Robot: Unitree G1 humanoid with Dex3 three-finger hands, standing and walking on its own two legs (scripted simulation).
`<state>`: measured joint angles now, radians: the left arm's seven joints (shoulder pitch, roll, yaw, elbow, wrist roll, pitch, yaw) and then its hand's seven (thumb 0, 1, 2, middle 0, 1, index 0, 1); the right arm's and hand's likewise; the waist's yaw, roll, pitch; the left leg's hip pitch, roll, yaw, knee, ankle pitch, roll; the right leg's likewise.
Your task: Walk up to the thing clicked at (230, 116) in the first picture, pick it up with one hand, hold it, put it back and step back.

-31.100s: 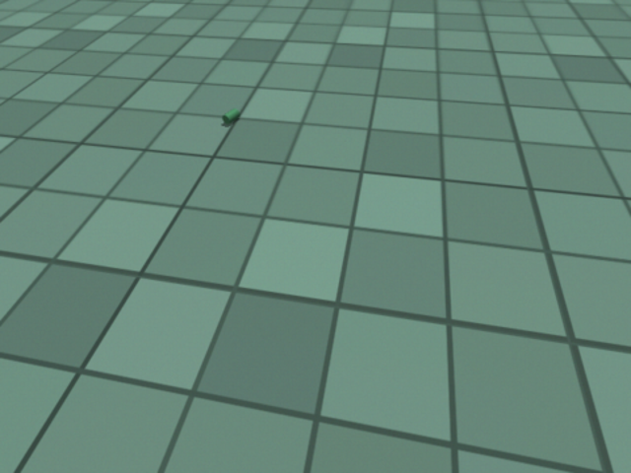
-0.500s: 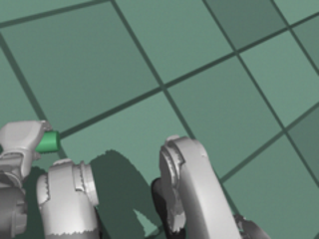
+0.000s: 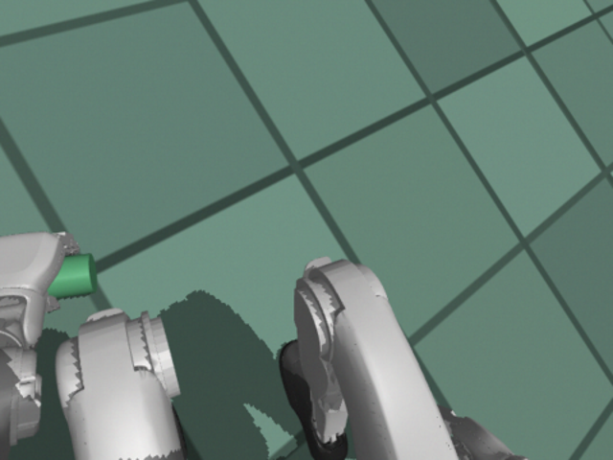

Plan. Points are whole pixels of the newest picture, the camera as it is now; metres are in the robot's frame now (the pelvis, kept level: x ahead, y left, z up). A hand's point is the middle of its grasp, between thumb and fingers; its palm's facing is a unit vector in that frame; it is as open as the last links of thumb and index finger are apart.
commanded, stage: open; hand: left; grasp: from above
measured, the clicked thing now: (55, 278) +0.39 +0.25 -0.27
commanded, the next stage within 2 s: withdraw in 0.98 s
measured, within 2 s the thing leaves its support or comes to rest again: rests again in 0.50 s
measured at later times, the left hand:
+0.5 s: hand (41, 275) +0.39 +0.26 -0.23, palm faces -0.43 -0.06 -0.90, open 10.4 cm
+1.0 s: hand (45, 283) +0.38 +0.26 -0.23, palm faces -0.44 -0.06 -0.89, open 13.4 cm
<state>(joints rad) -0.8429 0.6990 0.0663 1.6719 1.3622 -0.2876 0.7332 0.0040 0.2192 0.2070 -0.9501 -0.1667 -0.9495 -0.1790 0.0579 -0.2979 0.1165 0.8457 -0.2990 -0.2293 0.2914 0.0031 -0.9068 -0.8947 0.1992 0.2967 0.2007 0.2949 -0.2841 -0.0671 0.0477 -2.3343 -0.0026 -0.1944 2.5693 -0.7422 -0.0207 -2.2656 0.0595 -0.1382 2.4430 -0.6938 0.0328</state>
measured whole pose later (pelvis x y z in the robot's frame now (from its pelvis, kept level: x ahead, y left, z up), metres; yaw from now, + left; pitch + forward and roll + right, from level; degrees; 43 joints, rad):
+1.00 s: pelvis -0.01 +0.00 +0.00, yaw -2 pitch +27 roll -12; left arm -0.82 0.72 0.01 1.67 1.37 -0.31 0.78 0.00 -0.34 0.88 -0.18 -0.86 -0.18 -0.86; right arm 0.06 -0.30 0.16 0.85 -0.32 -0.24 0.32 0.00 -0.89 -0.89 0.20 0.30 0.20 0.30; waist -0.29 -0.08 0.06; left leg -2.33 0.00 -0.21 2.57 -0.73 -0.01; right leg -2.24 0.07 -0.15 2.42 -0.67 0.05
